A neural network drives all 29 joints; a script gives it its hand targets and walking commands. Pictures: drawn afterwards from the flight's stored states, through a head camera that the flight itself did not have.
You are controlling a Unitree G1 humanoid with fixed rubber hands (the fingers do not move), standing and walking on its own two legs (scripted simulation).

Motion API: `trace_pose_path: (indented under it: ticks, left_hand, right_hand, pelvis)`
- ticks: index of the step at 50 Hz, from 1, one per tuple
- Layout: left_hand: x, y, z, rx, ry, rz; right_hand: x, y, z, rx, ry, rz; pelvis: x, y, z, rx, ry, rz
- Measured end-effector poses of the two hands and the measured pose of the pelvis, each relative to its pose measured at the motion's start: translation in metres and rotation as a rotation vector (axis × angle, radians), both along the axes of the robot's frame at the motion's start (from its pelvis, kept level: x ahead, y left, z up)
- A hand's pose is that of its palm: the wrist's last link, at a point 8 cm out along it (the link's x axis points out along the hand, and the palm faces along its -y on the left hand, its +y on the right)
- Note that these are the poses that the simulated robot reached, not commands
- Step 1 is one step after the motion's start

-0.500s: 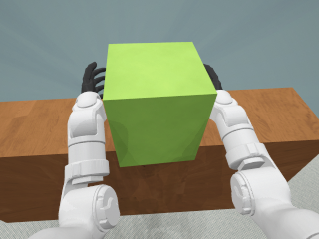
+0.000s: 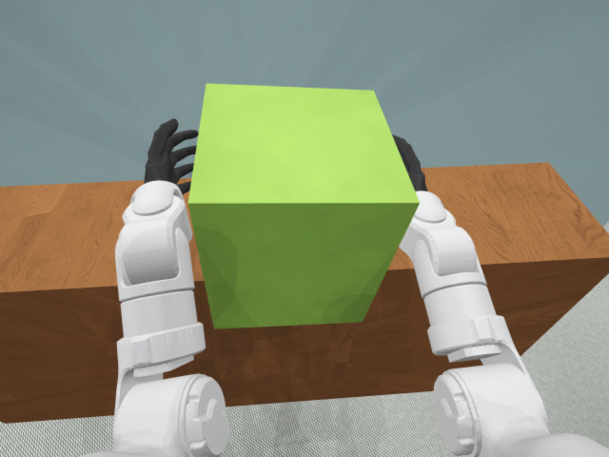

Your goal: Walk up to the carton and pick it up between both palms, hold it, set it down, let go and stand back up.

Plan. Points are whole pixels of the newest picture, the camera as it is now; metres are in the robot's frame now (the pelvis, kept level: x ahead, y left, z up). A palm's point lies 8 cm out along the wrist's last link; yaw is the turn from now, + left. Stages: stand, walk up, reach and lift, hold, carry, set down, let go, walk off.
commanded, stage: reach and lift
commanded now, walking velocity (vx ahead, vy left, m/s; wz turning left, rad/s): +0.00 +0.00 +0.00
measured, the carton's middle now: (291, 213) +0.38 +0.00 +0.12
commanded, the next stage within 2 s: hold in 0.68 s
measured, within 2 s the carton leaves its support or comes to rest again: neither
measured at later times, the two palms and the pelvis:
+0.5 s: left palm (165, 184) +0.37 +0.15 +0.19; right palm (410, 196) +0.37 -0.15 +0.15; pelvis +0.02 +0.00 +0.00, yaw +0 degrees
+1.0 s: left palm (162, 185) +0.37 +0.15 +0.19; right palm (409, 195) +0.37 -0.15 +0.15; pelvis +0.01 +0.00 +0.00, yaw -1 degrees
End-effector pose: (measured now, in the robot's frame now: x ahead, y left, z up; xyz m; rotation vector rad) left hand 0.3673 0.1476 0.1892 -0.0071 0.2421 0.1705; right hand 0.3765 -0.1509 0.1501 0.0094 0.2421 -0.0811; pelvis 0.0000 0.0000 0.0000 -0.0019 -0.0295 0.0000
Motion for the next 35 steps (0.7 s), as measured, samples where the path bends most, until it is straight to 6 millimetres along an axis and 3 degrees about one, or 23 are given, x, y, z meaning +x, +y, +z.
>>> trace_pose_path:
  ticks: [7, 19, 35]
  left_hand:
    - [0.007, 0.003, 0.002, 0.002, -0.013, -0.009]
    - [0.004, 0.002, 0.0, 0.004, -0.007, -0.022]
    - [-0.003, -0.001, 0.001, -0.01, -0.002, -0.038]
  right_hand:
    - [0.007, 0.002, 0.006, -0.003, -0.016, -0.004]
    - [0.002, 0.001, -0.001, 0.017, -0.02, -0.013]
    - [-0.008, -0.003, 0.001, 0.018, -0.023, -0.027]
  pelvis:
    - [0.008, 0.001, 0.0, 0.0, -0.006, -0.002]
    - [0.023, 0.001, 0.0, 0.002, -0.042, -0.002]
    - [0.018, -0.001, -0.001, 0.001, -0.078, -0.009]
